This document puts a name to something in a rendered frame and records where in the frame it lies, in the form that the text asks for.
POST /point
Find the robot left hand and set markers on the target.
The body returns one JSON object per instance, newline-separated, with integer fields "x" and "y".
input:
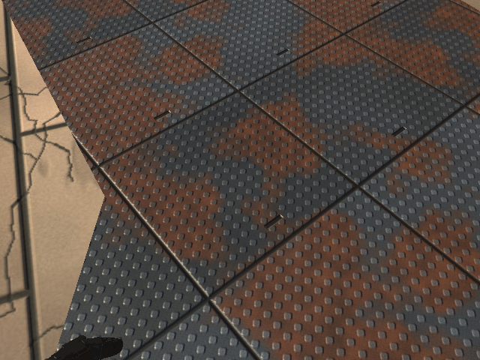
{"x": 95, "y": 348}

